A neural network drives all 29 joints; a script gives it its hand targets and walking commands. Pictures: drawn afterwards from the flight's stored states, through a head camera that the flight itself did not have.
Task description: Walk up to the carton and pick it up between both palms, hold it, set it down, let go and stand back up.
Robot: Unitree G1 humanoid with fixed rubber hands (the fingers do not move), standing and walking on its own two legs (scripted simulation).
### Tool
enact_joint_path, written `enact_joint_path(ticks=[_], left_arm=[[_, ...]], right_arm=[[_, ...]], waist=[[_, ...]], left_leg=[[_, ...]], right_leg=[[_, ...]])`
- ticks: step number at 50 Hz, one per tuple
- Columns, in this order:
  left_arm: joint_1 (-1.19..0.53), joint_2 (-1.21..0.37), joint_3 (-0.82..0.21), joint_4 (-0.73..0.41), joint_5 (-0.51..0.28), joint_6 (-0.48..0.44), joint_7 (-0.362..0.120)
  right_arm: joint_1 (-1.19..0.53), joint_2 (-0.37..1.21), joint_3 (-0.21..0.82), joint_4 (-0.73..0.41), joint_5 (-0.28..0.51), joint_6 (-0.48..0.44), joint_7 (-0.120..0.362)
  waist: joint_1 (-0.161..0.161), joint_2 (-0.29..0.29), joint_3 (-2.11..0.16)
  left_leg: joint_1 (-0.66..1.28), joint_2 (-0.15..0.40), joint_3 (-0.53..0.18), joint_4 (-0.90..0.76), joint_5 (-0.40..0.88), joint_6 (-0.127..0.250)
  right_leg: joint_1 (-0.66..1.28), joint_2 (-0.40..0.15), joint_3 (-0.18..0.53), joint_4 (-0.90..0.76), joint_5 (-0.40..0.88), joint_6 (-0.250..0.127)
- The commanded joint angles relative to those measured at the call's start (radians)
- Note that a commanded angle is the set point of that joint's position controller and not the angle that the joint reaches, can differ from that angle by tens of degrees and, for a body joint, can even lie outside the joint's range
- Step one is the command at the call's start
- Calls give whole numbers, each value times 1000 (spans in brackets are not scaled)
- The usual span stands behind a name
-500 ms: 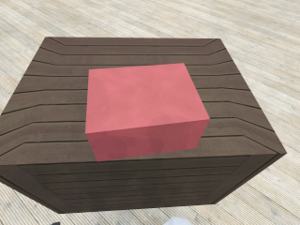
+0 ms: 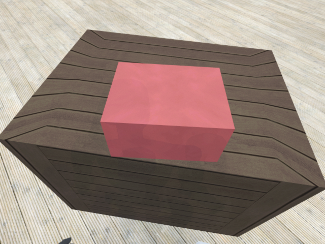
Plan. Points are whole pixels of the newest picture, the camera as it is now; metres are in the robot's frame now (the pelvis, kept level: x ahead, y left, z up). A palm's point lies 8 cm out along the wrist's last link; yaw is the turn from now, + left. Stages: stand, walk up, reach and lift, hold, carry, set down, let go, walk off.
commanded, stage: walk up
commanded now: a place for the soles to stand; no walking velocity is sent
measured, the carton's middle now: (166, 110) +0.47 +0.00 +0.04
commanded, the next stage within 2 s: reach and lift in 1.62 s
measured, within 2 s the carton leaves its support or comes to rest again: neither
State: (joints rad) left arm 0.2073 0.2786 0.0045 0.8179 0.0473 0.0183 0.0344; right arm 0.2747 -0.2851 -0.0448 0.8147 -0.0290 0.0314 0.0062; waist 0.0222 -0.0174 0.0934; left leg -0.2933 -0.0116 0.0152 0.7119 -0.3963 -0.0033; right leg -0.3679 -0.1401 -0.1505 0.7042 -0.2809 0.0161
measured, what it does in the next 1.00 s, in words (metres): stands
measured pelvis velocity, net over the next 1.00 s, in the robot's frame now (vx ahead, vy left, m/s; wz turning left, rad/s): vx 0.03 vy -0.01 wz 0.07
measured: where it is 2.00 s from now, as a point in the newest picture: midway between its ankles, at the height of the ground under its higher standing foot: outside the picture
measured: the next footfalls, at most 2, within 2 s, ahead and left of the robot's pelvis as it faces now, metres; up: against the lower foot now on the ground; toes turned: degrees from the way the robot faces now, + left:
none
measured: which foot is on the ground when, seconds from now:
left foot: down 0.00-1.00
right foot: down 0.00-1.00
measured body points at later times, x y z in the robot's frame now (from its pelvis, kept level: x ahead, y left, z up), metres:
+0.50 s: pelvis +0.01 +0.01 +0.02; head +0.01 +0.01 +0.47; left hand +0.08 +0.25 -0.12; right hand +0.08 -0.23 -0.12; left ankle +0.01 +0.11 -0.71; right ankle +0.03 -0.11 -0.71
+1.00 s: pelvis +0.03 -0.01 +0.02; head +0.04 +0.00 +0.47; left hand +0.06 +0.25 -0.13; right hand +0.09 -0.25 -0.12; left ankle +0.01 +0.11 -0.71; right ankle +0.03 -0.11 -0.71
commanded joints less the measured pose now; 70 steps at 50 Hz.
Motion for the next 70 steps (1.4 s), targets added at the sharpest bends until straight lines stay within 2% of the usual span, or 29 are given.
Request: enact_joint_path(ticks=[1,2,3,5,6,8,9,10,11,12,13,14,15,16,18,19,25,27,29,33,35,39,46,49,56,60,65,68,70], left_arm=[[-17,79,-2,-78,-30,11,-10],[-4,79,5,-65,-30,19,-7],[-7,83,9,-63,-28,19,-8],[38,62,2,-37,-29,0,-15],[54,53,-1,-29,-26,-12,-15],[59,39,-8,-34,-17,-30,-11],[52,31,-11,-37,-17,-36,-9],[89,24,-11,-27,-19,-42,-10],[107,41,-11,-16,-21,-48,-9],[113,67,-3,-10,-14,-51,-7],[88,88,0,-14,-17,-52,-7],[56,118,7,-8,-30,-43,-12],[34,113,5,3,-36,-35,-21],[21,89,-4,7,-37,-31,-26],[48,44,-25,20,-37,-35,-27],[57,51,-23,28,-35,-39,-26],[65,63,-25,75,-33,-54,-24],[66,65,-26,87,-34,-54,-22],[62,67,-28,98,-34,-51,-21],[73,68,-31,115,-36,-49,-20],[80,84,-23,135,-38,-43,-20],[77,72,-27,147,-36,-37,-20],[89,89,-25,169,-35,-36,-19],[91,88,-24,175,-38,-34,-19],[93,94,-25,179,-40,-33,-20],[99,92,-24,183,-39,-30,-19],[104,109,-18,183,-37,-30,-17],[111,98,-21,185,-41,-28,-18],[114,102,-18,189,-39,-24,-18]], right_arm=[[109,-182,-56,-49,31,-28,-9],[63,-155,-46,-58,33,-29,-15],[29,-118,-29,-63,31,-30,-18],[13,-89,-10,-72,5,-36,-28],[41,-82,-7,-61,0,-42,-27],[60,-89,-3,-50,1,-48,-17],[45,-86,2,-44,6,-48,-13],[15,-82,10,-44,5,-47,-10],[7,-68,18,-40,8,-47,-7],[15,-45,28,-36,12,-50,-3],[40,-17,40,-33,18,-50,0],[68,-1,48,-19,22,-44,-4],[80,-10,46,-3,19,-41,-10],[79,-30,41,14,18,-45,-11],[63,-75,30,41,23,-53,-8],[66,-68,30,48,23,-56,-7],[57,-43,46,84,22,-69,-12],[52,-40,47,92,24,-67,-13],[62,-41,51,103,26,-67,-14],[58,-55,54,121,23,-64,-18],[63,-44,56,104,12,-71,-20],[67,-68,55,114,14,-74,-24],[64,-63,65,114,13,-74,-31],[70,-60,67,119,14,-76,-32],[57,-61,72,124,11,-70,-37],[52,-66,77,133,10,-68,-37],[52,-67,81,137,13,-70,-39],[44,-69,81,139,12,-68,-40],[48,-61,84,140,10,-66,-40]], waist=[[-66,158,-31],[-54,140,-1],[-43,121,57],[-28,120,27],[-28,122,-3],[-35,102,-78],[-28,100,-92],[-2,102,-119],[8,72,-124],[4,35,-156],[-18,-16,-146],[-46,-32,-96],[-53,-47,-50],[-51,-46,-26],[-25,17,-11],[-27,-1,-1],[-19,20,-41],[-23,43,-53],[-27,17,-49],[-22,35,-48],[-27,11,-65],[-24,32,-63],[-20,48,-38],[-20,19,-67],[-24,6,-70],[-21,22,-45],[-18,25,-59],[-14,9,-45],[-16,28,-41]], left_leg=[[-24,307,-536,-474,-107,204],[-143,325,-552,-502,-233,247],[-146,286,-476,-506,-223,230],[36,218,-345,-409,139,183],[91,218,-340,-370,304,168],[130,213,-306,-321,429,158],[99,200,-274,-299,447,142],[80,172,-232,-273,439,127],[41,160,-215,-247,448,108],[-5,150,-198,-232,404,87],[-49,98,-167,-228,286,58],[21,55,-148,-262,127,45],[82,61,-158,-294,89,43],[86,80,-195,-329,94,41],[28,93,-215,-351,111,60],[-1,93,-210,-358,113,59],[47,86,-183,-342,242,61],[59,80,-176,-334,239,60],[55,89,-180,-332,264,62],[46,78,-177,-327,260,63],[73,92,-189,-332,279,66],[52,102,-186,-326,307,70],[49,89,-170,-298,356,62],[57,96,-176,-287,389,69],[75,86,-165,-265,384,65],[48,82,-169,-263,357,63],[38,85,-172,-251,394,60],[27,84,-171,-252,357,57],[16,79,-171,-255,331,57]], right_leg=[[-137,77,110,192,-393,-11],[-66,52,140,248,-364,-14],[-81,53,157,232,-338,-20],[-147,62,154,133,-236,-25],[-137,70,157,85,-209,-26],[-27,80,141,-52,-120,-24],[60,84,133,-145,-32,-32],[145,100,115,-242,90,-39],[221,79,140,-283,187,-48],[294,29,202,-280,227,-64],[297,-30,294,-303,234,-89],[156,-62,328,-323,76,-123],[54,-46,322,-354,-68,-121],[50,4,271,-351,-93,-98],[102,48,215,-325,-10,-72],[130,45,212,-321,5,-72],[167,29,206,-321,96,-74],[165,24,208,-333,87,-76],[174,24,202,-329,100,-75],[187,18,199,-343,101,-76],[189,35,183,-320,92,-73],[202,43,166,-313,94,-62],[209,32,168,-310,172,-73],[229,32,157,-295,208,-73],[219,23,162,-308,223,-81],[229,21,168,-318,201,-85],[264,18,163,-313,242,-88],[254,22,162,-322,208,-89],[257,14,166,-335,174,-91]])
